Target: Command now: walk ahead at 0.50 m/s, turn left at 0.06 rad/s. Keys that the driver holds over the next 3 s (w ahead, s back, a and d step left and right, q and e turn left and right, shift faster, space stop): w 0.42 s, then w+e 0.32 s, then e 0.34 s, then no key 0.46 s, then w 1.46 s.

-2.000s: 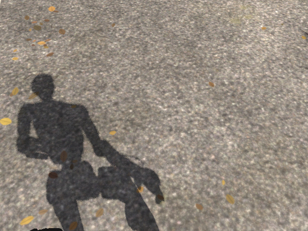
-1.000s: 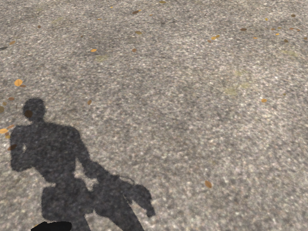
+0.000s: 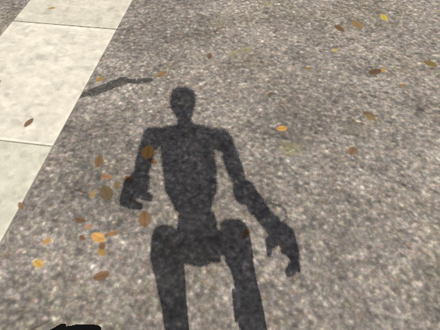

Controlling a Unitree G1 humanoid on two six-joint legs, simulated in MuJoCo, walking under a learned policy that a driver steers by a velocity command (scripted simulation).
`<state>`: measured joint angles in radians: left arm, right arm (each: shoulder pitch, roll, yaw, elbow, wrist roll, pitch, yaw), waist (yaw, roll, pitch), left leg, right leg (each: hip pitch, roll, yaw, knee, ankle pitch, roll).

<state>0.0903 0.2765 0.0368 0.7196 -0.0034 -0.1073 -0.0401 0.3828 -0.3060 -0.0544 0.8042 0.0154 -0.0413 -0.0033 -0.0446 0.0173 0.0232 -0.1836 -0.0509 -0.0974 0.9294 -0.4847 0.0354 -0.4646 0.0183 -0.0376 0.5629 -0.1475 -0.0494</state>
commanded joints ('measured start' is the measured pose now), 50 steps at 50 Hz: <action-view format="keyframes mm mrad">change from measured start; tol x32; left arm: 1 234 152 46 9 -5 12 14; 50 260 291 107 -79 20 71 15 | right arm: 1 -90 -134 -19 -127 20 -44 7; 18 -405 -33 2 -203 1 -50 40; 25 93 -187 -62 -97 -20 -42 20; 50 -10 -65 -10 -54 -37 -22 -7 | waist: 1 135 -101 -145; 19 117 -82 42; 25 -80 221 -441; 41 -5 24 50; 50 88 -215 -501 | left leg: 1 -585 93 -11 351 55 5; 20 -399 106 81 -427 446 5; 23 181 154 35 -421 466 100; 25 597 470 -613 -583 193 277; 31 19 307 -57 -777 376 156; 46 223 306 289 -443 1138 62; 48 19 194 313 1 782 -38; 49 -346 14 257 361 -196 -111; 50 -424 -25 18 533 -258 -114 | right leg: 1 602 -342 545 -284 -260 -193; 22 492 -222 107 -98 573 -85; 26 -296 -37 175 741 -381 15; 47 166 30 -48 -49 124 -55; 49 692 -291 455 22 976 -272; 50 775 -402 719 -82 788 -412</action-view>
